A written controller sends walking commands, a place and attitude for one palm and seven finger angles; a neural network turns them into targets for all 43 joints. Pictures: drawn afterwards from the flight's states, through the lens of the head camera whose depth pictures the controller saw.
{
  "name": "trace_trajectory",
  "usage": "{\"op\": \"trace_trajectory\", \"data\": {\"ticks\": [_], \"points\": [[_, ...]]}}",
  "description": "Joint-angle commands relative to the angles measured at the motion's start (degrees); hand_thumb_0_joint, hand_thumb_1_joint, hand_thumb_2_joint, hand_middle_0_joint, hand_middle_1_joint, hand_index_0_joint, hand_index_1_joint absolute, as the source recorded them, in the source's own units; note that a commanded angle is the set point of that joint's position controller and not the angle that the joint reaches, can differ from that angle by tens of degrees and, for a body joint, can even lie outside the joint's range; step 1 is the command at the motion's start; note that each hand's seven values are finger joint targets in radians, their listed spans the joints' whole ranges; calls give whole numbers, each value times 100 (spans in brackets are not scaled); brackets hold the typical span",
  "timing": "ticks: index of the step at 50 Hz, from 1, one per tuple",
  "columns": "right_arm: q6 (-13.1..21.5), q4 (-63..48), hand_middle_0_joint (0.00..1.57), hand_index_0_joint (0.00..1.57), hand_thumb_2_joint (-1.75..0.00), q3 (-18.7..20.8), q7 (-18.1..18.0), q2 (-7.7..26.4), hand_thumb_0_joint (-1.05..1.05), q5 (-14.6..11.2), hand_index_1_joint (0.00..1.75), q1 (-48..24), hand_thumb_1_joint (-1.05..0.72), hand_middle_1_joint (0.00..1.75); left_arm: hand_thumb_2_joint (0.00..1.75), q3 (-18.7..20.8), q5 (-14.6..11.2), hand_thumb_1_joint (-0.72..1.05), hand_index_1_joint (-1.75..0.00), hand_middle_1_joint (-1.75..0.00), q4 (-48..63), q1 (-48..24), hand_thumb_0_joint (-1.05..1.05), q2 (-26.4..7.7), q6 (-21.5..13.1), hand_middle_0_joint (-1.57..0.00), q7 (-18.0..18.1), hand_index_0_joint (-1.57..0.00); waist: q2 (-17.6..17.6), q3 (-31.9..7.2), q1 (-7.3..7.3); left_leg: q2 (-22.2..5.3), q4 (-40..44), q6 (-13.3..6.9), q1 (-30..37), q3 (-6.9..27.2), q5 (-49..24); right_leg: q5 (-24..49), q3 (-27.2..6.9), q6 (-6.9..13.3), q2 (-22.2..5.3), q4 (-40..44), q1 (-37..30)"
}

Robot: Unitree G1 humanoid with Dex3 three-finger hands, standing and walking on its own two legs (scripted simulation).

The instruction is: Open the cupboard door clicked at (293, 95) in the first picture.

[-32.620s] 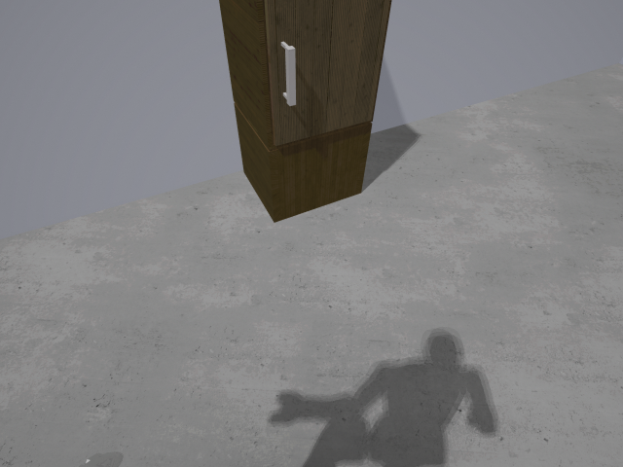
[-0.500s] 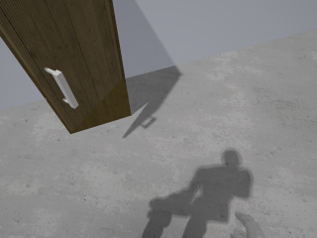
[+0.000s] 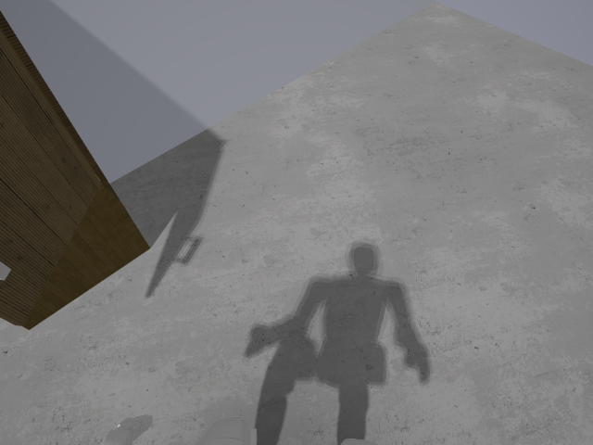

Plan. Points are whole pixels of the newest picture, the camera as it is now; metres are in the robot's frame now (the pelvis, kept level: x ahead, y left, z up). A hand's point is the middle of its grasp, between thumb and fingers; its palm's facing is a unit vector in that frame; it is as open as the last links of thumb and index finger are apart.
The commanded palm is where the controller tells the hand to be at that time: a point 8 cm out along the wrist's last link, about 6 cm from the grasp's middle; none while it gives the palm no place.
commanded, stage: walk to a spot facing it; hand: left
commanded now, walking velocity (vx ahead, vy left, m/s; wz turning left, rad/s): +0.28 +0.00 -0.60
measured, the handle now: out of the picture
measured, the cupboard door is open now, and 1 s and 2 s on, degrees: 40 40 40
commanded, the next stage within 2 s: turn to face it in 1.34 s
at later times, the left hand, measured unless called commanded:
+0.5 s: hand (261, 318) +0.33 +0.08 -0.16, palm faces -0.42 -0.89 -0.14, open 7.4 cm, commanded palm none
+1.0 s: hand (272, 287) +0.40 +0.07 -0.18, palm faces -0.39 -0.91 -0.17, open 7.3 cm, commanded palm none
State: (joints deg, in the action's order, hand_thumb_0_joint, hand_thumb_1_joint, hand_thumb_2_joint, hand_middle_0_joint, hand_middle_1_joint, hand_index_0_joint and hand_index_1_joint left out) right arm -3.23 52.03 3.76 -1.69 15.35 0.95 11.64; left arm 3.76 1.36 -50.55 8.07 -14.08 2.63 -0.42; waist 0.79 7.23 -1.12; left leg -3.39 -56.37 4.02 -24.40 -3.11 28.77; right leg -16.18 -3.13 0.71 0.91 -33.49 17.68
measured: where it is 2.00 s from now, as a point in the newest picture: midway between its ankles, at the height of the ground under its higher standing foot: (407, 308)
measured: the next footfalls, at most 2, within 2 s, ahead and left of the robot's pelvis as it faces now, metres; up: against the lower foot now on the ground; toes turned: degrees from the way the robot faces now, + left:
left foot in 0.10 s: +0.06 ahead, +0.12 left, +0.00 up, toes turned +1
right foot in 0.54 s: +0.21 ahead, -0.18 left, +0.00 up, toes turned -27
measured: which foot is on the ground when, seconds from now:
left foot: up 0.00-0.08, down 0.10-0.54, up 0.56-0.94, down 0.96-1.00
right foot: down 0.00-0.10, up 0.12-0.52, down 0.54-0.96, up 0.98-1.00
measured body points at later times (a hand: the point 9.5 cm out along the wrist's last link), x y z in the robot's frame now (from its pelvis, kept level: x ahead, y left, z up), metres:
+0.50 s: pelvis +0.12 -0.04 +0.00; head +0.19 -0.05 +0.44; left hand +0.35 +0.13 -0.15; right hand -0.06 -0.20 -0.13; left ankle +0.03 +0.12 -0.73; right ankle +0.17 -0.17 -0.71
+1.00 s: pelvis +0.33 -0.11 -0.01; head +0.36 -0.11 +0.44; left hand +0.42 +0.11 -0.17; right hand +0.34 -0.39 -0.12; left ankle +0.43 -0.05 -0.73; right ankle +0.18 -0.16 -0.70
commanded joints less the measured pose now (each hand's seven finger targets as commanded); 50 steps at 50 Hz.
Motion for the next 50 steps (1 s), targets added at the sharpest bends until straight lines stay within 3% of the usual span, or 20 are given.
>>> {"op": "trace_trajectory", "data": {"ticks": [1,3,4,5,6,7,9,12,21,23,25,26,27,30,34,42,45,46,48,50], "points": [[248,-465,20,20,-90,47,109,248,0,7,30,410,-90,30,90,305,52,90,-30,-30,406,-134,0,-1193,-127,-20,18,-20,795,-630,-1,163,1230,-77,730,-163,-324,-1528,-1715,1001,-1109,1711,354],[346,-274,20,20,-90,47,88,302,0,21,30,973,-90,30,90,271,8,90,-30,-30,437,-322,0,-1047,-134,-20,-33,-20,686,-531,-294,287,2417,-119,1897,-303,-780,-2229,-1587,744,-745,1477,1231],[413,-150,20,20,-90,91,29,503,0,36,30,1500,-90,30,90,213,2,90,-30,-30,502,-410,0,-787,-143,-20,-64,-20,-90,-640,-542,-154,3294,-298,2577,259,-139,-2305,-1252,492,-331,646,1787],[494,-33,20,20,-90,198,-17,1139,0,176,30,2000,-90,30,90,114,-67,90,-30,-30,684,-448,0,-317,-130,-20,-121,-20,-1996,-638,-714,-1839,4438,-874,3000,2560,1478,-2232,-170,111,531,-1417,2772],[545,-90,20,20,-90,231,-119,1410,0,162,30,1991,-90,30,90,164,-50,90,-30,-30,982,-943,0,-393,-209,-20,-193,-20,-1453,-366,-658,-2855,5054,-1486,2321,3549,1826,-1859,0,18,-19,-2341,2988],[589,-176,20,20,-90,173,-49,1232,0,179,30,1712,-90,30,90,218,65,90,-30,-30,887,-975,0,-461,-241,-20,-248,-20,-763,-144,-497,-2671,5123,-1463,1808,3503,1699,-1322,-162,27,-172,-3052,2809],[659,-312,20,20,-90,8,-26,736,0,127,30,958,-90,30,90,232,96,90,-30,-30,590,-484,0,-356,-249,-20,-336,-20,-925,-14,-18,-1976,4859,-1050,1559,1818,294,-358,108,-76,-487,-3492,2684],[766,-4,20,20,-90,-95,-53,409,0,80,30,1468,-90,30,90,100,62,90,-30,-30,424,-439,0,-26,-217,-20,-373,-20,-830,-439,-70,-1445,4335,-836,2428,264,-2600,254,444,-170,-483,-3246,2661],[715,463,20,20,-90,-80,-19,332,0,139,30,2126,-90,30,90,-16,29,90,-30,-30,507,-1403,0,99,-250,-20,-376,-20,-1154,-134,-363,-1684,3979,-841,2530,-891,-4104,165,1146,122,-321,-811,1601],[704,473,20,20,-90,-47,-9,481,0,117,30,1978,-90,30,90,24,24,90,-30,-30,352,-881,0,-34,-292,-20,-346,-20,-1097,-487,-82,-1720,3254,-794,2562,-1083,-5253,-113,1329,324,-57,-462,663],[700,353,20,20,-90,-30,47,545,0,1,30,1515,-90,30,90,197,43,90,-30,-30,-215,920,0,-468,-416,-20,-262,-20,-569,-1372,816,-1362,1120,-465,1272,-1399,-5349,384,1195,615,41,180,-2208],[717,112,20,20,-90,-93,100,155,0,-138,30,1391,-90,30,90,411,41,90,-30,-30,-452,1903,0,-1178,-475,-20,-154,-20,885,-2140,1197,-623,-824,-191,-687,-1428,-1712,309,-1087,1210,-1602,582,-4052],[716,-132,20,20,-90,-74,53,51,0,-150,30,958,-90,30,90,459,-121,90,-30,-30,-563,2076,0,-1560,-443,-20,-94,-20,1302,-2091,1141,-115,-2330,-109,-1771,-678,862,1379,-2882,1651,-2633,1357,-4037],[593,0,20,20,-90,29,54,42,0,4,30,496,-90,30,90,228,-92,90,-30,-30,-185,684,0,-760,-462,-20,45,-20,294,-669,381,-776,-1893,-142,-1338,290,-644,633,-1532,1265,-2001,1860,-1196],[379,312,20,20,-90,24,151,-243,0,74,30,1151,-90,30,90,170,21,90,-30,-30,-154,169,0,-500,-581,-20,43,-20,651,-567,-216,-579,-446,-67,-366,30,-1176,-48,-523,1026,-1291,2272,-20],[583,-221,20,20,-90,30,271,-155,0,52,30,-353,-90,30,90,177,-24,90,-30,-30,-507,867,0,-534,-680,-20,-19,-20,518,-317,212,-224,1647,-147,-343,-27,-1597,416,-832,1081,-1359,2095,-817],[669,-82,20,20,-90,62,236,-6,0,63,30,21,-90,30,90,180,-50,90,-30,-30,-559,820,0,-585,-658,-20,4,-20,226,-401,-80,23,2621,-208,894,-232,-1808,882,-608,862,-1163,1449,-583],[719,127,20,20,-90,108,179,219,0,89,30,583,-90,30,90,161,-65,90,-30,-30,-521,764,0,-451,-652,-20,-2,-20,-191,-630,-331,-99,2939,-349,2048,11,-1700,1196,-387,684,-871,525,48],[711,407,20,20,-90,281,88,1176,0,209,30,2051,-90,30,90,55,-97,90,-30,-30,-279,830,0,-99,-697,-20,-73,-20,-1836,-1508,-735,-2529,4063,-1438,3724,3162,-1060,-1598,539,210,232,-2936,1936],[671,239,20,20,-90,158,66,729,0,166,30,1414,-90,30,90,93,1,90,-30,-30,-258,344,0,-204,-674,-20,-62,-20,-1089,-800,-492,-2399,4339,-1460,2421,2813,-424,-993,88,212,-356,-4150,2404]]}}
